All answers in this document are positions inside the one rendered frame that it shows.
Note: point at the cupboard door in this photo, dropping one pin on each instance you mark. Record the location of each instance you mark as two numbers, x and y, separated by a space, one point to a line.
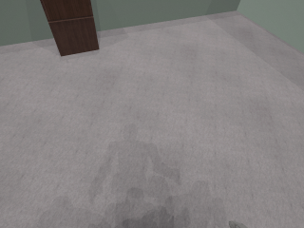
61 9

